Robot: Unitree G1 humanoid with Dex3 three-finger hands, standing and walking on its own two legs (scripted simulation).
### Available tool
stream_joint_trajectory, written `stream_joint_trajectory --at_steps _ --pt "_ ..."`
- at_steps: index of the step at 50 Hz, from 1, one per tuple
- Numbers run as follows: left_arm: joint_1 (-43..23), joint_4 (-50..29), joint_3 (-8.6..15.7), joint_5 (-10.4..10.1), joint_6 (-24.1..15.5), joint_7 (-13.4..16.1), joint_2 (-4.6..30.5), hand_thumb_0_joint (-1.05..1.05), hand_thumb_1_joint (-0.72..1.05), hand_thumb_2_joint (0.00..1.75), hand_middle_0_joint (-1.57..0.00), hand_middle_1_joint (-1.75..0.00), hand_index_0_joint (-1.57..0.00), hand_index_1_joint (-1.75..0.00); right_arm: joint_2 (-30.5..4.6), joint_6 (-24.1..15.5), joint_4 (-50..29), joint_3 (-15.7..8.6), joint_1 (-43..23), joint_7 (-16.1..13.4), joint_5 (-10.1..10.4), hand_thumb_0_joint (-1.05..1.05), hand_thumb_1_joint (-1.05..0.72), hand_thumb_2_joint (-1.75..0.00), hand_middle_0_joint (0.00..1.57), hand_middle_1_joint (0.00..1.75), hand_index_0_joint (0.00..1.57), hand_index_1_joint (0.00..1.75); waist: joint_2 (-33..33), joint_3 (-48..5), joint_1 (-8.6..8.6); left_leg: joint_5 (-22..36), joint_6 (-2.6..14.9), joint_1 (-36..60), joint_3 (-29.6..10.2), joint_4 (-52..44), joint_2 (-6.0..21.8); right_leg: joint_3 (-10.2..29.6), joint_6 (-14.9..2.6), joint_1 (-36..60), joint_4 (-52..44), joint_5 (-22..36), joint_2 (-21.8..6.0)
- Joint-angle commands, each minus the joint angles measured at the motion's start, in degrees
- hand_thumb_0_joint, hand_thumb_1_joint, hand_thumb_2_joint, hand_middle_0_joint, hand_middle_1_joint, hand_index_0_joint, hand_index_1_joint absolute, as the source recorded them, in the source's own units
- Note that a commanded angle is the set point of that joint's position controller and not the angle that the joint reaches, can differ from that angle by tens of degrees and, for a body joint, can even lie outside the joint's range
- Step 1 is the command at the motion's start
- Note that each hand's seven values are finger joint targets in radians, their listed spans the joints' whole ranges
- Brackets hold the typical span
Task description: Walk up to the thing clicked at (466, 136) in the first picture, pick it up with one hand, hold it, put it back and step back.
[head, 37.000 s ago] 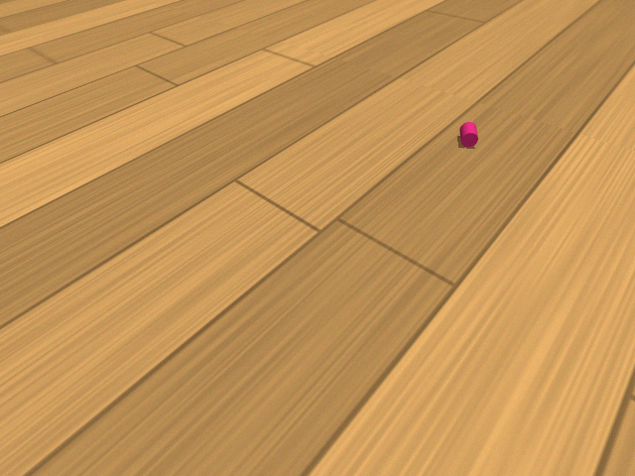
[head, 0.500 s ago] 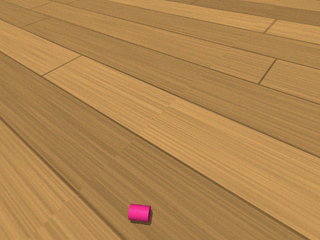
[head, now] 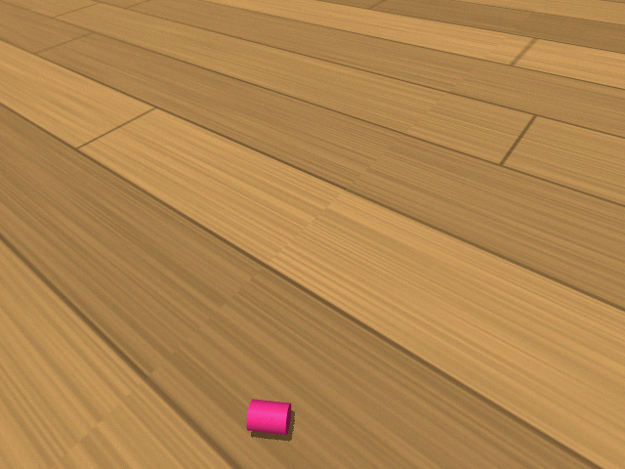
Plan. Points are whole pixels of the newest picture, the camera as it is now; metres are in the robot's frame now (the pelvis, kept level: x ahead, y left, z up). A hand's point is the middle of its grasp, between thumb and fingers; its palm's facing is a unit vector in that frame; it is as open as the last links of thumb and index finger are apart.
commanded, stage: stand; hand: left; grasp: from above
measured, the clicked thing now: (269, 416) +0.44 +0.23 -0.74
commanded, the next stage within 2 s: step back in 0.36 s
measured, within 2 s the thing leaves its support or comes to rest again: neither
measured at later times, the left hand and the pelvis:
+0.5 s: hand out of the picture +0.07 +0.27 -0.16, palm faces +0.01 -0.93 -0.36, open 7.4 cm; pelvis -0.02 +0.01 -0.01, yaw +0 degrees
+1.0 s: hand out of the picture +0.02 +0.30 -0.18, palm faces -0.11 -0.92 -0.38, open 7.4 cm; pelvis -0.11 +0.04 -0.03, yaw -5 degrees
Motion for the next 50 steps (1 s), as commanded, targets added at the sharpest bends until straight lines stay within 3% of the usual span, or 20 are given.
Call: stream_joint_trajectory --at_steps 1,17,18,20,22,24,25,28,29,30,31,32,33,34,35,37,40,44,48,50 --pt "-1.90 -3.14 2.23 -0.20 -0.94 0.57 12.30 0.00 0.90 0.90 -0.20 -0.30 -0.20 -0.30 -11.15 -0.97 -3.40 -2.09 -1.64 -0.50 0.22 0.00 -0.90 -0.90 0.20 0.30 0.20 0.30 -0.09 -4.30 0.10 8.66 2.75 -1.28 -3.26 -2.64 5.01 5.11 -1.25 1.70 -2.78 7.82 -6.27" --pt "-1.63 -3.65 2.05 -0.17 -1.11 0.48 12.66 0.00 0.90 0.90 -0.20 -0.30 -0.20 -0.30 -11.68 -0.99 -3.62 -2.17 -1.79 -0.31 0.26 0.00 -0.90 -0.90 0.20 0.30 0.20 0.30 -0.86 -4.79 -0.01 8.09 2.89 -0.20 -3.37 -2.47 5.39 5.38 -1.41 1.00 -2.83 8.00 -6.47" --pt "-2.27 -5.23 4.41 -1.28 -0.57 0.77 17.12 0.00 0.90 0.90 -0.20 -0.30 -0.20 -0.30 -15.13 0.10 -5.11 -3.51 -4.09 0.13 1.05 0.00 -0.90 -0.90 0.20 0.30 0.20 0.30 -2.02 0.95 -0.30 17.30 4.25 -5.54 -3.71 4.08 3.82 6.15 -2.03 -2.67 1.83 18.96 -6.09" --pt "-0.97 -7.25 4.82 -1.59 -0.27 1.08 16.96 0.00 0.90 0.90 -0.20 -0.30 -0.20 -0.30 -13.47 0.84 -6.52 -3.53 -2.45 0.21 1.90 0.00 -0.90 -0.90 0.20 0.30 0.20 0.30 -3.19 -2.81 -0.50 17.48 4.17 -5.43 -1.43 11.20 1.52 7.51 -5.16 -1.84 3.02 24.32 -8.14" --pt "-2.23 -9.76 5.48 -1.25 0.18 1.22 18.07 0.00 0.90 0.90 -0.20 -0.30 -0.20 -0.30 -12.86 1.71 -7.62 -4.00 -0.55 0.27 1.91 0.00 -0.90 -0.90 0.20 0.30 0.20 0.30 -6.96 -6.12 -1.13 7.72 3.62 -6.36 0.91 19.26 -2.05 11.40 -9.83 -3.09 1.75 24.01 -13.06" --pt "-5.97 -13.21 5.54 -0.14 0.56 1.29 18.48 0.00 0.90 0.90 -0.20 -0.30 -0.20 -0.30 -12.73 2.78 -8.92 -4.80 1.50 0.76 1.29 0.00 -0.90 -0.90 0.20 0.30 0.20 0.30 -11.54 -7.07 -2.04 -15.44 4.39 -7.07 -0.08 30.30 -4.33 15.21 -14.25 -8.27 1.48 22.30 -18.77" --pt "-7.58 -14.71 5.70 0.44 0.73 1.37 18.87 0.00 0.90 0.90 -0.20 -0.30 -0.20 -0.30 -12.93 3.25 -9.62 -5.12 3.58 1.06 1.09 0.00 -0.90 -0.90 0.20 0.30 0.20 0.30 -12.06 -6.74 -2.79 -19.01 4.98 -6.87 -1.99 34.21 -3.30 14.89 -15.08 -11.74 2.83 20.78 -19.87" --pt "-8.27 -16.73 4.99 0.75 1.18 1.64 17.27 0.00 0.90 0.90 -0.20 -0.30 -0.20 -0.30 -12.53 3.00 -10.74 -5.42 5.30 1.21 1.31 0.00 -0.90 -0.90 0.20 0.30 0.20 0.30 -11.36 -5.96 -2.93 -12.46 4.75 -9.26 -0.43 24.07 -2.47 10.64 -11.39 -8.89 10.01 22.50 -15.18" --pt "-8.07 -17.20 4.73 0.46 1.63 1.65 16.73 0.00 0.90 0.90 -0.20 -0.30 -0.20 -0.30 -12.25 2.56 -10.71 -5.51 6.38 1.03 0.92 0.00 -0.90 -0.90 0.20 0.30 0.20 0.30 -10.03 -6.47 -3.25 -4.48 4.52 -9.16 0.87 14.49 -2.10 8.96 -8.99 -6.64 13.82 20.29 -12.89" --pt "-6.30 -17.54 4.44 -0.08 2.21 1.42 15.78 0.00 0.90 0.90 -0.20 -0.30 -0.20 -0.30 -13.65 2.08 -11.00 -5.90 5.35 0.84 0.18 0.00 -0.90 -0.90 0.20 0.30 0.20 0.30 -3.39 -6.01 -2.30 12.07 4.96 -7.46 -2.39 7.17 0.68 6.21 -6.28 -7.99 19.52 15.38 -8.17" --pt "-4.32 -18.34 3.91 -0.90 2.78 1.50 12.63 0.00 0.90 0.90 -0.20 -0.30 -0.20 -0.30 -17.54 1.63 -12.42 -6.94 3.89 0.59 -1.17 0.00 -0.90 -0.90 0.20 0.30 0.20 0.30 7.29 -6.50 -1.15 27.41 8.15 -3.69 -15.50 4.38 9.84 3.60 -3.09 -14.86 29.59 1.96 0.82" --pt "-3.75 -18.50 3.93 -0.84 3.35 2.05 11.81 0.00 0.90 0.90 -0.20 -0.30 -0.20 -0.30 -20.37 1.22 -13.42 -7.37 3.64 0.54 -1.22 0.00 -0.90 -0.90 0.20 0.30 0.20 0.30 9.30 -6.19 -1.13 39.97 12.71 -1.43 -20.89 4.60 15.06 8.12 -2.39 -20.73 37.47 -25.28 7.01" --pt "-3.06 -18.41 4.04 -0.44 3.54 2.72 12.35 0.00 0.90 0.90 -0.20 -0.30 -0.20 -0.30 -21.92 1.16 -14.21 -7.78 3.91 0.36 -0.68 0.00 -0.90 -0.90 0.20 0.30 0.20 0.30 10.22 -7.86 -2.49 40.85 14.25 -2.70 -23.10 4.65 17.44 13.49 -2.25 -20.93 43.59 -29.09 7.87" --pt "-4.60 -18.20 4.18 -0.33 3.67 3.09 12.96 0.00 0.90 0.90 -0.20 -0.30 -0.20 -0.30 -20.69 1.23 -14.81 -7.68 2.21 -0.01 -0.67 0.00 -0.90 -0.90 0.20 0.30 0.20 0.30 9.00 -7.48 -2.61 37.42 13.74 -3.09 -21.97 4.32 16.64 15.79 -2.75 -21.64 46.99 -27.27 7.85" --pt "-3.18 -17.83 4.13 -0.67 3.75 3.17 13.62 0.00 0.90 0.90 -0.20 -0.30 -0.20 -0.30 -18.78 1.23 -15.57 -7.31 -0.62 -0.51 -0.79 0.00 -0.90 -0.90 0.20 0.30 0.20 0.30 7.48 -7.31 -0.76 35.59 12.49 -1.09 -16.36 6.15 13.58 16.28 -2.75 -23.69 49.28 -23.56 7.67" --pt "1.08 -17.15 4.24 -0.98 3.52 2.77 14.27 0.00 0.90 0.90 -0.20 -0.30 -0.20 -0.30 -16.24 1.02 -17.20 -6.79 -2.20 -1.25 -0.91 0.00 -0.90 -0.90 0.20 0.30 0.20 0.30 8.49 -7.57 1.29 31.80 12.87 1.63 -11.53 8.48 11.01 14.11 -1.84 -25.31 50.22 -18.08 6.74" --pt "-0.60 -18.58 4.72 -0.08 2.91 2.12 14.16 0.00 0.90 0.90 -0.20 -0.30 -0.20 -0.30 -14.96 0.91 -17.55 -6.95 2.37 -1.67 -0.45 0.00 -0.90 -0.90 0.20 0.30 0.20 0.30 6.24 -7.69 -1.53 33.80 15.90 6.44 -12.17 9.76 12.24 11.95 0.40 -25.12 46.38 -19.10 5.97" --pt "-1.08 -20.32 5.18 0.03 2.45 1.65 13.88 0.00 0.90 0.90 -0.20 -0.30 -0.20 -0.30 -16.39 1.01 -18.52 -7.41 4.53 -1.70 -0.23 0.00 -0.90 -0.90 0.20 0.30 0.20 0.30 6.37 -5.98 -3.08 32.25 17.46 5.55 -12.12 9.92 13.61 9.42 0.73 -22.78 37.29 -19.28 4.83" --pt "3.42 -19.71 5.61 0.25 1.93 0.92 12.96 0.00 0.90 0.90 -0.20 -0.30 -0.20 -0.30 -16.86 1.30 -20.18 -6.99 1.83 -1.30 -0.08 0.00 -0.90 -0.90 0.20 0.30 0.20 0.30 8.08 -8.93 -1.49 22.63 15.30 2.41 -11.53 11.26 12.84 5.55 -0.84 -15.00 23.34 -15.48 2.65" --pt "7.02 -18.36 5.77 0.58 1.46 0.79 12.32 0.00 0.90 0.90 -0.20 -0.30 -0.20 -0.30 -16.79 1.78 -20.59 -6.67 -0.02 -1.02 0.45 0.00 -0.90 -0.90 0.20 0.30 0.20 0.30 6.46 -9.46 0.71 19.60 12.38 -2.97 -8.64 14.60 10.67 3.52 -2.47 -6.47 10.04 -5.64 2.85"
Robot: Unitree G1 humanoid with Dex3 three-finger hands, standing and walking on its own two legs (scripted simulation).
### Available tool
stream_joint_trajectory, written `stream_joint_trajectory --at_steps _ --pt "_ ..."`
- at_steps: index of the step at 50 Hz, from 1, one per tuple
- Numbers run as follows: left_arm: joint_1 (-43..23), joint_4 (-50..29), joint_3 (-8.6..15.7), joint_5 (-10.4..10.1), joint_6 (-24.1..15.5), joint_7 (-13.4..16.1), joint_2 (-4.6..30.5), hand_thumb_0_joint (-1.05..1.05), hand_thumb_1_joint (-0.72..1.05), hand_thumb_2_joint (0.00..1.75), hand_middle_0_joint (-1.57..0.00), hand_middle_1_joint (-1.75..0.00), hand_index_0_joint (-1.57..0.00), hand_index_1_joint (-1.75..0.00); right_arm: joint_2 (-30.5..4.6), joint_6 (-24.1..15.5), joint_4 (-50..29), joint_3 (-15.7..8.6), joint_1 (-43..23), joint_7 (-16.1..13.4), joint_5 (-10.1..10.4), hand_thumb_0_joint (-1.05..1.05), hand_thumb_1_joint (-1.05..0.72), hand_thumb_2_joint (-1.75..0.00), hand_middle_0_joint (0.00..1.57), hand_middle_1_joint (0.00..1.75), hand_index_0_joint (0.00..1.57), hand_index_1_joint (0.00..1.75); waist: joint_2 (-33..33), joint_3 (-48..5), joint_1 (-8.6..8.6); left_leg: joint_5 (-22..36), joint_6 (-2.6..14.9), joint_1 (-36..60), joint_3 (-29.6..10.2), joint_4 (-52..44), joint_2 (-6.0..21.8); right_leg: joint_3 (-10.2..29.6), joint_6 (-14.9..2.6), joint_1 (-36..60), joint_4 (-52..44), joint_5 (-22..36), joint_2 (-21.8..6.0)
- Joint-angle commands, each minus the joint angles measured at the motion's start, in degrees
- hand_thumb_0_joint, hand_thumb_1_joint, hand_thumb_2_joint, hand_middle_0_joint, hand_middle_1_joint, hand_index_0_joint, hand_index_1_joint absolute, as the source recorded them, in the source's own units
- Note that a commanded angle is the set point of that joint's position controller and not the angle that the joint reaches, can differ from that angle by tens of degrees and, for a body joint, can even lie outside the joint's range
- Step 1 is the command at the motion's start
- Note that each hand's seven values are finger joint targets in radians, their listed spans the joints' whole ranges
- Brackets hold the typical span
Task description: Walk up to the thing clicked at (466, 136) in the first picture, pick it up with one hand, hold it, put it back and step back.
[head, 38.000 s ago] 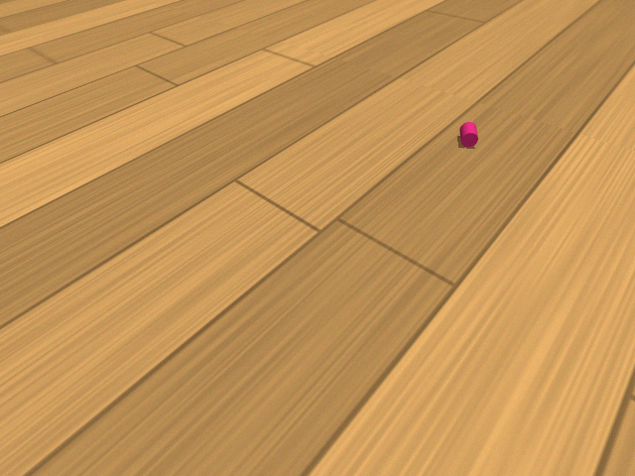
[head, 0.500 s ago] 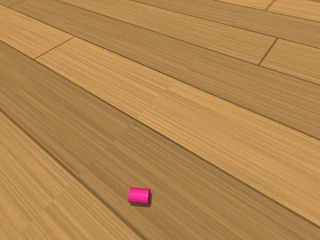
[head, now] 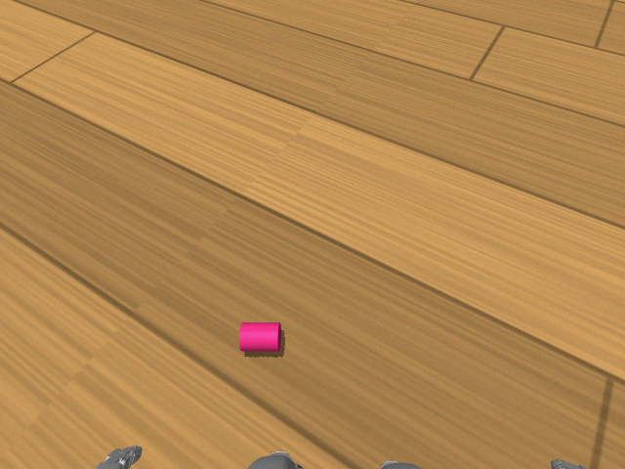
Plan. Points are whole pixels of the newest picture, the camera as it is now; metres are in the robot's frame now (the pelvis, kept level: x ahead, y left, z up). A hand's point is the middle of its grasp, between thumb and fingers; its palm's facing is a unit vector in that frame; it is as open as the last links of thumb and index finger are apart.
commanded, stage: step back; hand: left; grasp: from above
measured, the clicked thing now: (260, 336) +0.53 +0.23 -0.71
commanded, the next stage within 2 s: none
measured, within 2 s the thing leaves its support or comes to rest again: neither
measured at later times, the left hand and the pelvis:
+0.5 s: hand out of the picture -0.02 +0.27 -0.14, palm faces +0.06 -0.92 -0.38, open 7.4 cm; pelvis -0.13 +0.00 +0.00, yaw +4 degrees
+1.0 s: hand out of the picture -0.21 +0.23 -0.13, palm faces +0.02 -0.90 -0.44, open 7.4 cm; pelvis -0.29 -0.04 +0.00, yaw +3 degrees
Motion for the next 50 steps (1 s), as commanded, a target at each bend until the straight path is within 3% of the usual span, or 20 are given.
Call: stream_joint_trajectory --at_steps 1,2,3,4,8,14,18,19,20,21,22,25,31,36,37,38,39,40,43,50 --pt "7.66 -2.40 3.64 0.78 -2.26 0.38 9.65 0.00 0.90 0.90 -0.20 -0.30 -0.20 -0.30 -15.11 0.15 -4.27 -4.11 -0.93 -0.40 1.02 0.00 -0.90 -0.90 0.20 0.30 0.20 0.30 6.77 -17.59 2.40 19.31 5.73 4.76 -13.04 -2.49 10.59 -0.95 -2.80 10.73 -20.12 16.87 -2.30" --pt "7.17 -3.23 4.54 1.52 -2.61 0.48 13.46 0.00 0.90 0.90 -0.20 -0.30 -0.20 -0.30 -12.90 0.18 -4.61 -3.44 -0.70 -0.28 1.59 0.00 -0.90 -0.90 0.20 0.30 0.20 0.30 -2.28 -16.90 1.75 8.94 1.96 -4.55 -10.44 3.21 5.27 11.39 -5.91 14.58 -21.84 22.18 -10.12" --pt "5.36 -4.32 5.50 0.29 -2.35 0.13 18.38 0.00 0.90 0.90 -0.20 -0.30 -0.20 -0.30 -11.33 0.45 -5.17 -3.23 -3.13 -0.52 1.87 0.00 -0.90 -0.90 0.20 0.30 0.20 0.30 -13.76 -13.28 3.73 -12.98 -1.29 -6.69 -4.39 15.52 -5.94 24.46 -15.82 6.13 -26.19 28.45 -21.81" --pt "2.78 -6.51 5.45 1.13 -2.83 0.33 19.07 0.00 0.90 0.90 -0.20 -0.30 -0.20 -0.30 -12.57 0.89 -4.31 -3.89 -3.34 -1.00 1.32 0.00 -0.90 -0.90 0.20 0.30 0.20 0.30 -12.74 -10.40 3.74 -21.38 -1.73 -5.13 -10.39 28.16 -6.15 29.88 -19.89 -0.86 -26.91 33.45 -26.38" --pt "-2.98 -9.06 4.30 0.49 -2.46 1.05 12.43 0.00 0.90 0.90 -0.20 -0.30 -0.20 -0.30 -12.55 0.38 -1.75 -3.10 3.76 -1.07 2.01 0.00 -0.90 -0.90 0.20 0.30 0.20 0.30 -6.68 -11.89 0.16 -12.68 -2.67 -7.23 -12.40 33.38 -8.24 10.08 -12.31 4.67 -21.16 38.66 -14.73" --pt "3.69 -9.93 3.89 1.02 -1.88 1.56 11.85 0.00 0.90 0.90 -0.20 -0.30 -0.20 -0.30 -11.84 -0.05 -3.71 -2.86 2.27 -0.85 1.16 0.00 -0.90 -0.90 0.20 0.30 0.20 0.30 -8.87 -15.32 4.26 -14.78 -3.23 -6.65 -7.47 10.71 -3.59 9.95 -13.02 17.11 -16.97 42.25 -16.30" --pt "0.12 -11.50 3.54 -0.10 -0.85 0.74 13.37 0.00 0.90 0.90 -0.20 -0.30 -0.20 -0.30 -11.57 -0.81 -0.96 -3.72 9.25 -0.24 0.30 0.00 -0.90 -0.90 0.20 0.30 0.20 0.30 -7.81 -17.22 -0.11 2.67 -1.18 6.99 -2.58 -12.23 -2.64 7.37 -8.67 9.11 -11.97 34.39 -13.98" --pt "1.36 -11.87 2.83 -0.13 -0.54 0.59 11.58 0.00 0.90 0.90 -0.20 -0.30 -0.20 -0.30 -13.65 -1.06 -1.78 -4.44 7.85 -0.15 -0.56 0.00 -0.90 -0.90 0.20 0.30 0.20 0.30 -3.22 -16.38 0.48 5.93 0.61 10.48 -10.19 -13.98 1.92 6.51 -5.44 1.68 -9.29 25.50 -10.92" --pt "1.87 -12.12 2.51 -0.36 -0.54 0.47 9.37 0.00 0.90 0.90 -0.20 -0.30 -0.20 -0.30 -18.49 -1.22 -2.78 -5.58 6.64 0.10 -1.39 0.00 -0.90 -0.90 0.20 0.30 0.20 0.30 9.33 -16.43 0.33 11.38 5.75 13.72 -26.69 -16.54 14.53 1.93 -2.29 -8.21 0.01 8.32 -3.03" --pt "-2.44 -12.38 3.78 -0.37 -0.69 1.30 11.42 0.00 0.90 0.90 -0.20 -0.30 -0.20 -0.30 -23.27 -0.98 -3.75 -6.31 3.97 0.53 -0.71 0.00 -0.90 -0.90 0.20 0.30 0.20 0.30 15.61 -14.44 -2.54 19.79 14.91 4.75 -34.21 -19.11 22.79 1.87 -0.53 -7.74 12.76 -10.39 3.22" --pt "-3.69 -11.51 4.10 0.44 -0.63 1.70 11.82 0.00 0.90 0.90 -0.20 -0.30 -0.20 -0.30 -21.60 -1.31 -3.52 -6.15 2.79 0.33 -0.98 0.00 -0.90 -0.90 0.20 0.30 0.20 0.30 10.60 -12.38 -2.14 21.82 16.04 1.65 -33.11 -18.02 22.74 7.55 -0.75 -7.39 21.23 -10.58 3.28" --pt "3.47 -8.34 4.14 -0.82 -0.55 1.29 11.06 0.00 0.90 0.90 -0.20 -0.30 -0.20 -0.30 -15.85 -1.41 -4.88 -4.22 -2.80 -0.59 -0.59 0.00 -0.90 -0.90 0.20 0.30 0.20 0.30 8.04 -11.43 3.01 27.59 11.20 6.00 -17.84 -13.28 15.01 7.37 -0.98 -11.01 28.26 -3.21 3.77" --pt "2.60 -8.80 3.99 -0.08 -0.98 0.27 10.19 0.00 0.90 0.90 -0.20 -0.30 -0.20 -0.30 -15.55 -1.10 -5.31 -4.62 2.37 -0.92 -0.49 0.00 -0.90 -0.90 0.20 0.30 0.20 0.30 9.39 -12.95 -1.05 26.48 13.31 13.67 -16.41 -9.92 14.21 2.59 2.15 -8.82 11.37 -3.66 1.08" --pt "11.65 -4.32 3.96 0.06 -1.94 -0.14 9.02 0.00 0.90 0.90 -0.20 -0.30 -0.20 -0.30 -17.28 0.53 -6.90 -4.80 -1.27 -0.27 0.18 0.00 -0.90 -0.90 0.20 0.30 0.20 0.30 13.07 -18.64 2.65 21.22 8.16 8.83 -13.29 -4.08 11.19 -4.53 -0.41 7.84 -20.30 10.98 -0.64" --pt "12.59 -3.71 4.12 0.76 -2.18 0.03 10.32 0.00 0.90 0.90 -0.20 -0.30 -0.20 -0.30 -15.98 0.87 -7.05 -4.43 -1.69 -0.21 0.64 0.00 -0.90 -0.90 0.20 0.30 0.20 0.30 10.42 -17.86 3.01 14.48 5.10 2.80 -12.41 -2.33 9.07 -2.30 -1.65 11.34 -22.30 14.46 -1.50" --pt "12.12 -4.40 5.12 1.57 -2.56 0.02 14.02 0.00 0.90 0.90 -0.20 -0.30 -0.20 -0.30 -13.27 1.06 -7.64 -3.61 -1.08 -0.08 1.04 0.00 -0.90 -0.90 0.20 0.30 0.20 0.30 0.27 -15.45 2.36 1.89 1.63 -8.19 -11.22 4.82 2.82 11.44 -3.93 13.59 -24.00 12.13 -9.07" --pt "8.26 -6.02 6.58 1.02 -2.19 -0.16 20.75 0.00 0.90 0.90 -0.20 -0.30 -0.20 -0.30 -11.36 1.03 -8.50 -3.60 -3.59 -0.83 1.46 0.00 -0.90 -0.90 0.20 0.30 0.20 0.30 -14.35 -12.78 4.51 -17.37 -1.71 -10.74 -7.67 18.66 -6.44 25.77 -14.15 2.01 -28.27 16.17 -23.15" --pt "4.63 -8.29 6.53 1.41 -2.54 0.13 22.17 0.00 0.90 0.90 -0.20 -0.30 -0.20 -0.30 -13.87 1.39 -7.95 -4.57 -3.75 -1.23 1.19 0.00 -0.90 -0.90 0.20 0.30 0.20 0.30 -13.98 -8.80 4.28 -19.63 -2.40 -7.22 -13.80 30.00 -4.72 31.91 -18.25 -9.12 -30.85 15.56 -28.14" --pt "-3.60 -9.58 4.73 1.14 -2.60 0.79 14.57 0.00 0.90 0.90 -0.20 -0.30 -0.20 -0.30 -13.17 0.79 -4.06 -4.00 3.41 -0.89 2.04 0.00 -0.90 -0.90 0.20 0.30 0.20 0.30 -5.56 -9.13 -1.18 -11.04 -2.12 -6.38 -12.73 34.52 -7.51 9.27 -11.53 -4.58 -21.80 27.43 -15.63" --pt "3.99 -9.44 4.14 1.12 -1.71 1.76 13.64 0.00 0.90 0.90 -0.20 -0.30 -0.20 -0.30 -11.27 -0.01 -5.03 -3.23 2.67 -0.61 0.53 0.00 -0.90 -0.90 0.20 0.30 0.20 0.30 -10.54 -14.42 3.92 -14.47 -2.54 -5.29 -5.91 5.91 -2.74 9.71 -11.35 14.30 -15.13 39.30 -16.85"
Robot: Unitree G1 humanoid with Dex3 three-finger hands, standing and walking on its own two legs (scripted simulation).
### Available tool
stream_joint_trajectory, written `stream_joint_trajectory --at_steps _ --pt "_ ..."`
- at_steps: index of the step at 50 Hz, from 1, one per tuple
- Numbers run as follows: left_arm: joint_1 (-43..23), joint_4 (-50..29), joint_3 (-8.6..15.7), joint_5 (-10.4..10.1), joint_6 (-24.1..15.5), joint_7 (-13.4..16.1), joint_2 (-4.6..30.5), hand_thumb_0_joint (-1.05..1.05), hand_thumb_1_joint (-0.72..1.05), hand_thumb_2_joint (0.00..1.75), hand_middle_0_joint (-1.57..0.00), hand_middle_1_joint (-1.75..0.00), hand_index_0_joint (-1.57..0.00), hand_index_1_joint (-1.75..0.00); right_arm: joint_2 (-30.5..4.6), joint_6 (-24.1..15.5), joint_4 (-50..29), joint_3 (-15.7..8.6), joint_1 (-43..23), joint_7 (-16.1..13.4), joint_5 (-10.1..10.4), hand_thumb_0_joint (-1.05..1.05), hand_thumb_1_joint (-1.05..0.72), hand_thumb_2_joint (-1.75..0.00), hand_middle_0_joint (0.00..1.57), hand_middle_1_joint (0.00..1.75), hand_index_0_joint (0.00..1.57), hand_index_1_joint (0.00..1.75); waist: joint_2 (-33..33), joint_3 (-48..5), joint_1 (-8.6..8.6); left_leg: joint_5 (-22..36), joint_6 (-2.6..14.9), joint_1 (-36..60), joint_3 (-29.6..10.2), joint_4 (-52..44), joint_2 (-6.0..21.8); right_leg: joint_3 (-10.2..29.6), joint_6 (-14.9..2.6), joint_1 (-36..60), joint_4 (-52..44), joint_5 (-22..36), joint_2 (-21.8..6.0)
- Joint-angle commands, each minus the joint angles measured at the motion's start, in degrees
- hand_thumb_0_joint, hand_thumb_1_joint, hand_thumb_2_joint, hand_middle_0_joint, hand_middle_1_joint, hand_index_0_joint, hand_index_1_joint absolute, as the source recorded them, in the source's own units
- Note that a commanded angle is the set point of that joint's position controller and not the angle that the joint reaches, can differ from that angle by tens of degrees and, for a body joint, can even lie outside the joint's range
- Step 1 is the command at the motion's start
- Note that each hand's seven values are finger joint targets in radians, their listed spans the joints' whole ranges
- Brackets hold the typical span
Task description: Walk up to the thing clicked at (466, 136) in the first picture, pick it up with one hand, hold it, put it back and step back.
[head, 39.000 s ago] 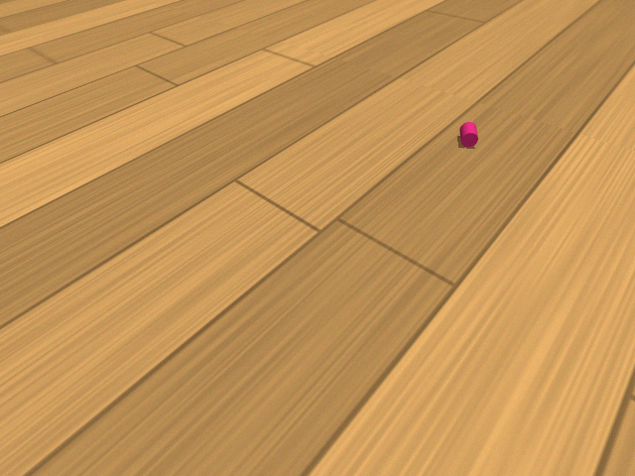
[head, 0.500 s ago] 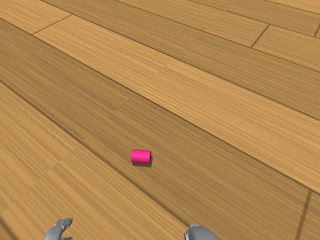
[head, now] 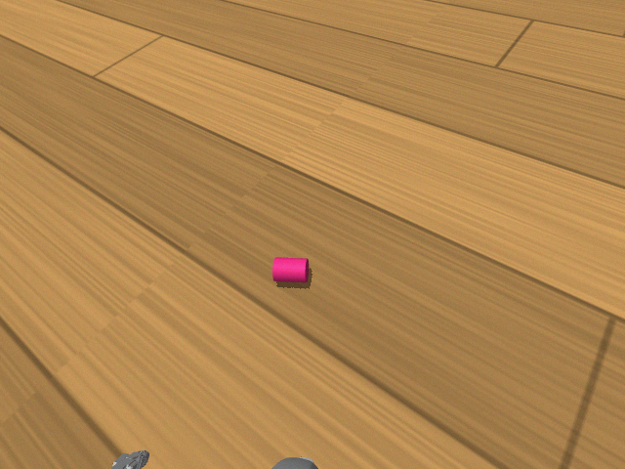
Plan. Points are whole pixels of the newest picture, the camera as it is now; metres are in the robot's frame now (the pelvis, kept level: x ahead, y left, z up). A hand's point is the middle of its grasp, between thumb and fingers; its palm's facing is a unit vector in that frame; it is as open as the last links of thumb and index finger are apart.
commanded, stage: step back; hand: left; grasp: from above
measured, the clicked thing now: (291, 269) +0.84 +0.23 -0.72
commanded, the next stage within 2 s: stand in 1.62 s
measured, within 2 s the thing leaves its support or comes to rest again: neither
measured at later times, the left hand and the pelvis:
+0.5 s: hand out of the picture -0.11 +0.24 -0.14, palm faces -0.05 -0.91 -0.42, open 7.4 cm; pelvis -0.19 -0.03 -0.01, yaw -2 degrees
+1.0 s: hand out of the picture -0.22 +0.24 -0.14, palm faces +0.04 -0.92 -0.39, open 7.4 cm; pelvis -0.26 -0.04 +0.00, yaw +2 degrees
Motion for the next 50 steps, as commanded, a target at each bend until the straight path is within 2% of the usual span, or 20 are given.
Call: stream_joint_trajectory --at_steps 1,3,4,5,6,9,15,20,21,22,23,25,27,33,37,38,40,41,43,50 --pt "-0.52 -5.46 4.31 -0.95 -0.72 1.42 15.28 0.00 0.90 0.90 -0.20 -0.30 -0.20 -0.30 -7.77 -1.83 -4.32 -2.80 1.33 -0.04 -0.62 0.00 -0.90 -0.90 0.20 0.30 0.20 0.30 -13.05 -12.69 1.32 2.03 0.60 0.59 4.97 -20.81 2.81 12.37 -10.50 16.43 -4.02 28.17 -12.46" --pt "-1.49 -6.16 3.39 -1.62 0.22 0.99 14.70 0.00 0.90 0.90 -0.20 -0.30 -0.20 -0.30 -8.78 -2.19 -2.44 -3.63 5.02 0.02 -1.06 0.00 -0.90 -0.90 0.20 0.30 0.20 0.30 -9.95 -13.85 -0.64 17.33 1.97 10.76 4.21 -35.26 4.14 10.42 -6.95 8.95 0.83 22.46 -10.09" --pt "-0.40 -6.51 2.70 -1.80 0.37 0.79 12.55 0.00 0.90 0.90 -0.20 -0.30 -0.20 -0.30 -12.39 -2.29 -2.75 -4.64 4.23 0.02 -1.86 0.00 -0.90 -0.90 0.20 0.30 0.20 0.30 -0.83 -13.97 -0.23 23.32 5.42 15.46 -9.22 -35.79 13.24 7.10 -3.40 -0.91 6.68 9.84 -4.68" --pt "-3.12 -7.54 2.77 -2.33 0.23 1.29 12.05 0.00 0.90 0.90 -0.20 -0.30 -0.20 -0.30 -19.23 -1.96 -4.46 -5.53 0.21 0.76 -1.85 0.00 -0.90 -0.90 0.20 0.30 0.20 0.30 12.21 -12.23 -1.27 32.37 14.07 10.61 -22.52 -37.83 25.20 -0.04 -0.46 -7.11 17.01 -17.23 5.76" --pt "-5.91 -6.90 4.07 -1.41 0.37 1.98 13.74 0.00 0.90 0.90 -0.20 -0.30 -0.20 -0.30 -20.10 -2.25 -4.76 -5.89 -0.09 0.85 -1.93 0.00 -0.90 -0.90 0.20 0.30 0.20 0.30 11.29 -11.01 -3.80 33.83 19.60 3.54 -27.68 -39.29 29.30 7.53 -0.13 -4.63 28.92 -23.99 5.86" --pt "-1.08 -3.28 3.89 -2.65 0.80 1.45 12.85 0.00 0.90 0.90 -0.20 -0.30 -0.20 -0.30 -12.73 -2.54 -4.83 -3.44 -5.57 -0.14 -2.02 0.00 -0.90 -0.90 0.20 0.30 0.20 0.30 2.97 -9.97 1.49 39.55 13.71 6.43 -9.17 -33.64 19.53 10.55 -1.03 -7.24 38.61 -14.77 7.47" --pt "-0.87 -2.80 3.29 -1.71 -0.39 0.32 11.62 0.00 0.90 0.90 -0.20 -0.30 -0.20 -0.30 -11.46 -1.65 -5.43 -3.59 -1.52 0.14 -1.90 0.00 -0.90 -0.90 0.20 0.30 0.20 0.30 8.89 -10.63 -1.89 39.66 15.27 15.49 -7.24 -30.80 18.73 3.26 2.16 -4.51 17.20 -15.55 4.26" --pt "7.79 2.40 3.33 -1.21 -1.37 0.17 11.68 0.00 0.90 0.90 -0.20 -0.30 -0.20 -0.30 -12.96 0.34 -6.00 -3.61 -4.87 0.70 -0.54 0.00 -0.90 -0.90 0.20 0.30 0.20 0.30 9.80 -16.84 1.45 29.85 9.31 10.65 -4.51 -25.60 15.85 -1.85 -1.10 11.39 -13.84 -0.90 3.37" --pt "7.36 2.36 4.26 -0.34 -1.74 0.22 14.70 0.00 0.90 0.90 -0.20 -0.30 -0.20 -0.30 -9.94 0.30 -6.17 -2.75 -4.26 0.81 -0.32 0.00 -0.90 -0.90 0.20 0.30 0.20 0.30 3.06 -14.20 0.93 19.26 5.53 -0.37 -3.31 -20.32 11.31 8.31 -2.70 15.26 -14.57 -1.72 -1.53" --pt "6.49 1.03 6.04 -0.11 -1.76 0.10 21.26 0.00 0.90 0.90 -0.20 -0.30 -0.20 -0.30 -6.76 -0.09 -8.08 -1.98 -6.21 0.42 -0.08 0.00 -0.90 -0.90 0.20 0.30 0.20 0.30 -12.91 -10.36 2.48 1.24 1.54 -12.43 0.17 -10.43 -0.05 25.50 -8.31 12.55 -17.75 1.13 -14.71" --pt "2.91 -0.64 6.53 0.00 -1.87 0.35 25.03 0.00 0.90 0.90 -0.20 -0.30 -0.20 -0.30 -8.63 0.17 -7.67 -3.16 -8.28 -0.67 -0.43 0.00 -0.90 -0.90 0.20 0.30 0.20 0.30 -15.82 -7.53 4.81 -6.76 -0.22 -7.62 -4.23 3.54 0.72 35.38 -17.74 -3.23 -21.46 0.57 -25.14" --pt "-6.26 -2.53 4.75 -0.47 -2.43 0.93 19.11 0.00 0.90 0.90 -0.20 -0.30 -0.20 -0.30 -10.62 0.38 -4.61 -3.59 -3.50 -0.42 -0.02 0.00 -0.90 -0.90 0.20 0.30 0.20 0.30 -4.83 -4.31 -1.74 0.99 0.12 -5.18 -8.54 13.12 -0.49 20.24 -13.82 -6.00 -16.81 4.95 -17.30" --pt "-6.15 -1.99 4.44 0.08 -2.90 0.98 15.66 0.00 0.90 0.90 -0.20 -0.30 -0.20 -0.30 -9.33 -0.66 -2.88 -3.00 -0.36 -0.04 0.20 0.00 -0.90 -0.90 0.20 0.30 0.20 0.30 -7.25 -7.53 -2.16 4.44 -0.34 -4.60 -3.84 11.36 -0.90 11.49 -10.68 0.54 -12.90 7.46 -11.34" --pt "4.03 0.93 5.10 0.38 -3.53 0.10 16.99 0.00 0.90 0.90 -0.20 -0.30 -0.20 -0.30 -8.70 -2.16 -2.46 -2.80 -5.00 1.16 -1.61 0.00 -0.90 -0.90 0.20 0.30 0.20 0.30 -12.16 -7.26 4.93 -1.80 -0.92 -6.01 1.20 -13.74 3.36 17.16 -10.74 13.39 -16.59 -19.74 -12.83" --pt "-1.29 0.42 4.05 -0.18 -2.68 -0.58 17.25 0.00 0.90 0.90 -0.20 -0.30 -0.20 -0.30 -8.50 -3.28 3.18 -3.63 3.91 2.00 -1.31 0.00 -0.90 -0.90 0.20 0.30 0.20 0.30 -11.42 -7.35 -0.74 6.98 2.33 14.58 8.01 -33.41 2.63 11.23 -7.74 0.04 -16.55 -20.45 -11.24" --pt "0.05 0.66 3.00 -0.24 -2.56 -0.72 15.06 0.00 0.90 0.90 -0.20 -0.30 -0.20 -0.30 -8.95 -3.62 4.28 -4.12 5.33 1.95 -1.47 0.00 -0.90 -0.90 0.20 0.30 0.20 0.30 -7.32 -7.77 -1.43 8.11 3.01 19.75 6.04 -36.28 2.82 8.13 -5.67 -3.36 -12.90 -21.16 -8.16" --pt "-3.75 0.92 2.47 -1.63 -2.80 -0.90 12.26 0.00 0.90 0.90 -0.20 -0.30 -0.20 -0.30 -15.42 -4.14 3.32 -4.94 3.87 1.84 -2.15 0.00 -0.90 -0.90 0.20 0.30 0.20 0.30 8.30 -5.69 -3.54 -24.83 11.94 12.37 -25.84 -46.64 22.19 -2.68 0.00 -12.42 6.61 -17.27 2.00" --pt "-4.88 1.16 3.56 -1.31 -2.93 -0.92 15.27 0.00 0.90 0.90 -0.20 -0.30 -0.20 -0.30 -15.73 -4.49 2.46 -4.77 1.61 1.94 -1.96 0.00 -0.90 -0.90 0.20 0.30 0.20 0.30 4.96 -1.01 -2.92 -24.13 14.46 3.94 -26.27 -48.40 24.03 2.12 -0.13 -9.34 13.19 -15.19 -0.07" --pt "-1.81 2.28 2.80 -1.82 -3.64 -1.59 12.59 0.00 0.90 0.90 -0.20 -0.30 -0.20 -0.30 -11.40 -5.55 1.98 -3.14 -2.57 1.49 -2.31 0.00 -0.90 -0.90 0.20 0.30 0.20 0.30 3.24 -2.63 -0.33 -5.60 11.21 10.36 -15.57 -43.90 18.30 3.14 -0.70 -8.78 10.94 -9.87 -0.65" --pt "7.00 7.99 3.83 -0.51 -5.42 -0.82 13.34 0.00 0.90 0.90 -0.20 -0.30 -0.20 -0.30 -7.48 -3.18 1.40 -2.45 -1.47 2.00 -1.53 0.00 -0.90 -0.90 0.20 0.30 0.20 0.30 0.83 -5.84 2.57 -3.10 5.27 -6.31 -0.82 -25.04 10.38 2.26 -1.70 21.05 -13.17 -4.90 1.72"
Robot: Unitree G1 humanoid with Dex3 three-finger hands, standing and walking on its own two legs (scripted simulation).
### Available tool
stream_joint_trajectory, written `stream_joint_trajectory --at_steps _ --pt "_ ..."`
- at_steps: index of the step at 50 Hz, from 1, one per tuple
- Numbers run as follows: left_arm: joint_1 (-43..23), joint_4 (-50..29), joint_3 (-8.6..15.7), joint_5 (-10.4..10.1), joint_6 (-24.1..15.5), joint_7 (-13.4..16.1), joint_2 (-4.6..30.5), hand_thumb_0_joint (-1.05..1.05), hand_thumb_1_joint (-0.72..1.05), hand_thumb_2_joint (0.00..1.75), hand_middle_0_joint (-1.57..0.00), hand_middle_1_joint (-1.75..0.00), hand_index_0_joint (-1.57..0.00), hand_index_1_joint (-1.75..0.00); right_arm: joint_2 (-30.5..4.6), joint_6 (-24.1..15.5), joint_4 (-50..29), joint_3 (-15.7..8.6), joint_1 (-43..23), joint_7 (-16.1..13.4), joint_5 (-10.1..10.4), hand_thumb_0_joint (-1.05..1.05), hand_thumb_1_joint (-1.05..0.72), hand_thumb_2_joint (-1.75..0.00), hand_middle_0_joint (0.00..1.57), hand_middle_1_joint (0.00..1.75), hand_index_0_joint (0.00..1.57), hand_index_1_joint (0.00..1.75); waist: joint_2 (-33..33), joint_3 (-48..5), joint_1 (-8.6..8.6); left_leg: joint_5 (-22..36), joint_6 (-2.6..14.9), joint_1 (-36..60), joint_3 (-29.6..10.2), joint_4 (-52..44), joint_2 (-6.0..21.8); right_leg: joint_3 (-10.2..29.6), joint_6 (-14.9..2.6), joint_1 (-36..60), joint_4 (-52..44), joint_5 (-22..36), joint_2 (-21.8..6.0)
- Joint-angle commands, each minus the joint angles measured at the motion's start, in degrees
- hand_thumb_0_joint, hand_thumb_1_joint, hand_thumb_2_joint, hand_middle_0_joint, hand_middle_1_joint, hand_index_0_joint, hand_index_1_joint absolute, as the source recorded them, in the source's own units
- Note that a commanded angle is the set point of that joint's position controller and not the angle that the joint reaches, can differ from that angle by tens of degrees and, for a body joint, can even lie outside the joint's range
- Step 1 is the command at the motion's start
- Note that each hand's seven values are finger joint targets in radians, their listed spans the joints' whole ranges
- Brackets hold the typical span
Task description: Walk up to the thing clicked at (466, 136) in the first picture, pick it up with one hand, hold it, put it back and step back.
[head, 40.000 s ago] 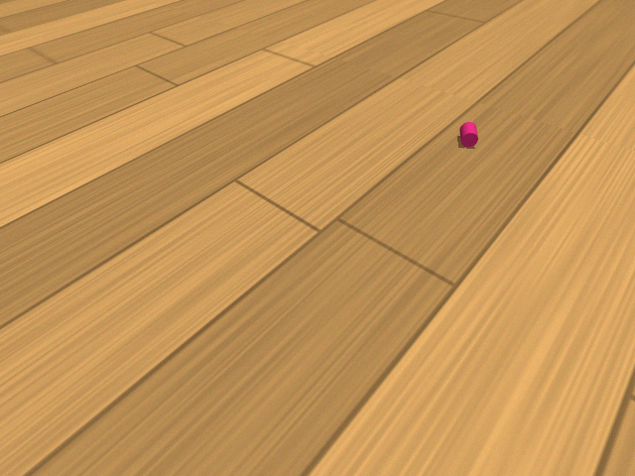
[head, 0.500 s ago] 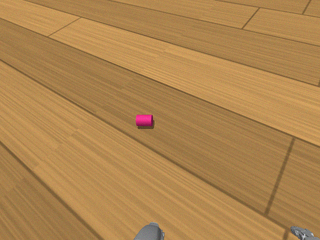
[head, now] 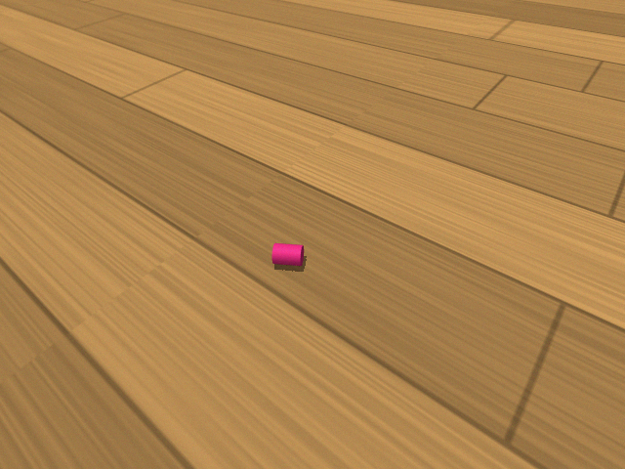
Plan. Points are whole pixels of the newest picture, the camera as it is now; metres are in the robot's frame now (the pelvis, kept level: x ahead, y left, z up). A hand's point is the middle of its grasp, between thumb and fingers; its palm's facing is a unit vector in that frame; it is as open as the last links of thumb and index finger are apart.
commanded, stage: step back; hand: left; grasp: from above
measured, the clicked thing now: (288, 254) +1.10 +0.23 -0.72
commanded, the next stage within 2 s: stand in 0.62 s
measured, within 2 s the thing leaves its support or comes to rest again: neither
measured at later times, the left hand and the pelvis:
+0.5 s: hand out of the picture +0.12 +0.30 -0.15, palm faces -0.01 -0.93 -0.37, open 7.4 cm; pelvis +0.05 +0.03 +0.00, yaw -1 degrees
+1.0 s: hand out of the picture +0.14 +0.27 -0.14, palm faces -0.04 -0.94 -0.34, open 7.4 cm; pelvis +0.05 +0.02 +0.02, yaw -1 degrees
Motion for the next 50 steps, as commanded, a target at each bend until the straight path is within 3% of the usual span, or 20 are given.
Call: stream_joint_trajectory --at_steps 1,2,3,5,7,11,13,14,15,16,17,18,21,23,29,31,33,36,43,50 --pt "4.91 -2.21 4.51 1.07 -3.06 1.99 15.77 0.00 0.90 0.90 -0.20 -0.30 -0.20 -0.30 -8.09 -0.21 -7.37 -2.11 -6.49 -0.99 1.11 0.00 -0.90 -0.90 0.20 0.30 0.20 0.30 -8.96 0.38 4.83 -14.22 2.32 -26.64 -1.50 13.82 -3.59 27.83 -5.72 16.33 -21.34 -15.90 -12.89" --pt "2.68 -3.30 5.10 0.94 -3.25 1.90 18.84 0.00 0.90 0.90 -0.20 -0.30 -0.20 -0.30 -11.25 -0.03 -6.76 -3.11 -6.30 -1.64 0.58 0.00 -0.90 -0.90 0.20 0.30 0.20 0.30 -6.96 3.32 4.35 -15.13 1.60 -23.49 -4.84 21.11 -2.24 37.17 -11.19 6.82 -25.59 -25.75 -22.14" --pt "-0.01 -4.61 4.96 0.48 -3.40 1.93 17.90 0.00 0.90 0.90 -0.20 -0.30 -0.20 -0.30 -13.10 -0.17 -5.90 -3.62 -4.35 -1.61 0.90 0.00 -0.90 -0.90 0.20 0.30 0.20 0.30 -2.19 4.73 2.82 -11.58 1.73 -22.63 -8.07 22.67 -0.48 35.77 -12.64 4.78 -24.99 -24.13 -22.12" --pt "-2.55 -5.07 4.16 0.15 -3.74 2.23 15.18 0.00 0.90 0.90 -0.20 -0.30 -0.20 -0.30 -12.84 -0.47 -4.21 -3.81 -2.35 -1.22 1.24 0.00 -0.90 -0.90 0.20 0.30 0.20 0.30 -1.74 4.88 1.21 -6.23 1.59 -21.18 -7.93 22.07 1.04 26.32 -10.09 3.35 -23.50 -17.90 -17.60" --pt "-3.93 -5.22 3.67 0.35 -3.89 2.08 14.42 0.00 0.90 0.90 -0.20 -0.30 -0.20 -0.30 -12.20 -0.64 -3.12 -3.71 -0.04 -0.79 0.85 0.00 -0.90 -0.90 0.20 0.30 0.20 0.30 -4.05 1.96 0.47 -4.31 0.82 -14.70 -5.60 19.13 1.39 19.60 -9.27 -0.15 -21.32 -8.97 -15.54" --pt "-5.09 -5.41 2.77 0.02 -3.33 1.94 13.55 0.00 0.90 0.90 -0.20 -0.30 -0.20 -0.30 -10.14 -0.68 -3.01 -3.21 -2.02 -0.59 0.74 0.00 -0.90 -0.90 0.20 0.30 0.20 0.30 -7.52 -0.89 0.82 -3.73 0.34 -6.46 1.15 5.45 1.04 11.95 -8.25 -1.22 -15.16 7.26 -13.27" --pt "-6.99 -5.56 1.93 -0.67 -2.56 1.94 12.85 0.00 0.90 0.90 -0.20 -0.30 -0.20 -0.30 -9.64 -0.99 -1.79 -3.31 -0.89 -1.01 0.82 0.00 -0.90 -0.90 0.20 0.30 0.20 0.30 -6.27 -2.90 -0.78 4.68 0.54 1.08 3.67 -2.82 -0.45 8.71 -6.22 -3.14 -9.43 13.25 -11.03" --pt "-6.27 -5.66 1.21 -0.82 -2.22 1.97 11.12 0.00 0.90 0.90 -0.20 -0.30 -0.20 -0.30 -9.79 -1.30 -1.53 -3.27 -1.34 -1.43 0.68 0.00 -0.90 -0.90 0.20 0.30 0.20 0.30 -4.74 -3.53 -1.05 8.51 1.17 3.40 2.32 -7.74 -0.23 7.51 -4.67 -3.00 -5.59 18.38 -9.54" --pt "-5.07 -5.77 0.31 -1.22 -2.04 1.90 8.97 0.00 0.90 0.90 -0.20 -0.30 -0.20 -0.30 -11.90 -1.71 -1.58 -3.71 -1.26 -1.83 0.35 0.00 -0.90 -0.90 0.20 0.30 0.20 0.30 0.20 -5.83 -0.90 12.53 2.88 6.03 -5.10 -9.50 5.26 6.28 -2.44 -4.41 -1.79 18.84 -7.21" --pt "-4.31 -5.27 -0.21 -2.11 -1.50 1.86 7.16 0.00 0.90 0.90 -0.20 -0.30 -0.20 -0.30 -14.51 -2.02 -2.74 -3.59 -5.05 -2.04 0.48 0.00 -0.90 -0.90 0.20 0.30 0.20 0.30 6.55 -5.82 0.77 8.21 6.47 1.23 -15.85 -13.81 12.91 3.08 0.12 -3.89 1.93 7.10 -1.38" --pt "-3.21 -3.45 0.56 -2.22 -0.97 2.21 9.50 0.00 0.90 0.90 -0.20 -0.30 -0.20 -0.30 -16.67 -1.89 -3.13 -3.58 -7.59 -1.81 1.15 0.00 -0.90 -0.90 0.20 0.30 0.20 0.30 7.63 -5.63 1.49 4.93 10.79 -4.47 -16.42 -13.66 15.84 1.39 0.22 2.02 3.22 -4.89 -0.49" --pt "-3.39 -2.51 0.32 -1.65 -0.99 2.18 9.51 0.00 0.90 0.90 -0.20 -0.30 -0.20 -0.30 -15.76 -1.80 -2.84 -3.47 -9.03 -1.67 0.83 0.00 -0.90 -0.90 0.20 0.30 0.20 0.30 6.57 -4.71 1.65 5.64 10.50 -5.86 -15.07 -13.20 15.03 1.73 -0.11 3.88 1.37 -5.02 -0.96" --pt "-2.64 -0.26 0.36 -1.47 -1.93 2.31 10.40 0.00 0.90 0.90 -0.20 -0.30 -0.20 -0.30 -12.67 -1.59 -1.89 -2.01 -11.27 -1.78 1.70 0.00 -0.90 -0.90 0.20 0.30 0.20 0.30 6.38 -5.88 2.33 16.47 4.58 -4.49 -6.40 -7.34 8.73 5.57 -0.84 7.96 -6.86 13.05 -3.53" --pt "-5.27 -0.10 0.50 -1.58 -2.00 2.13 11.57 0.00 0.90 0.90 -0.20 -0.30 -0.20 -0.30 -11.55 -1.53 -0.90 -1.58 -10.67 -1.90 2.04 0.00 -0.90 -0.90 0.20 0.30 0.20 0.30 4.68 -5.43 0.80 13.89 2.87 -3.16 -4.11 -7.65 6.60 7.54 -1.37 7.18 -7.33 17.92 -5.35" --pt "-7.63 1.46 -0.04 -1.43 -1.84 2.44 10.54 0.00 0.90 0.90 -0.20 -0.30 -0.20 -0.30 -11.30 -1.62 1.29 -1.58 -12.81 -1.88 2.26 0.00 -0.90 -0.90 0.20 0.30 0.20 0.30 2.39 -8.79 0.88 24.84 3.40 3.71 -2.37 -8.31 7.63 6.36 -0.53 8.31 -8.89 23.73 -5.36" --pt "-9.21 2.65 -1.26 -1.60 -1.58 2.11 8.85 0.00 0.90 0.90 -0.20 -0.30 -0.20 -0.30 -11.74 -1.92 2.41 -1.04 -10.96 -1.74 2.56 0.00 -0.90 -0.90 0.20 0.30 0.20 0.30 2.35 -8.67 -0.39 23.72 3.36 3.84 -4.01 -11.63 7.80 5.77 0.22 9.97 -10.81 21.75 -5.63" --pt "-9.25 3.16 -1.54 -1.69 -1.44 1.87 8.54 0.00 0.90 0.90 -0.20 -0.30 -0.20 -0.30 -11.73 -2.21 2.76 -1.08 -13.31 -1.63 2.35 0.00 -0.90 -0.90 0.20 0.30 0.20 0.30 2.48 -7.50 0.48 23.34 2.96 5.47 -3.70 -12.55 7.68 5.87 0.55 9.02 -13.09 20.41 -5.87" --pt "-11.55 3.84 -1.55 -1.47 -1.55 1.83 9.45 0.00 0.90 0.90 -0.20 -0.30 -0.20 -0.30 -10.80 -2.21 3.66 -0.78 -12.94 -1.55 2.50 0.00 -0.90 -0.90 0.20 0.30 0.20 0.30 0.28 -6.99 -0.33 24.18 2.21 6.88 -2.95 -13.39 7.21 6.14 0.53 9.43 -15.06 21.77 -6.53" --pt "-12.52 5.16 -1.79 -1.30 -1.70 1.69 9.41 0.00 0.90 0.90 -0.20 -0.30 -0.20 -0.30 -10.67 -1.98 4.99 -0.80 -14.52 -1.18 2.40 0.00 -0.90 -0.90 0.20 0.30 0.20 0.30 1.11 -5.00 -0.28 14.85 1.40 6.51 -2.50 -16.64 6.63 6.51 0.70 8.44 -19.58 14.75 -7.14" --pt "-12.65 5.61 -1.53 -1.27 -1.83 1.69 9.70 0.00 0.90 0.90 -0.20 -0.30 -0.20 -0.30 -10.97 -2.36 5.75 -0.66 -13.83 -1.27 2.30 0.00 -0.90 -0.90 0.20 0.30 0.20 0.30 0.61 -7.25 -0.13 19.33 0.97 7.70 -2.28 -16.82 7.00 6.29 0.38 10.52 -19.25 18.16 -7.57"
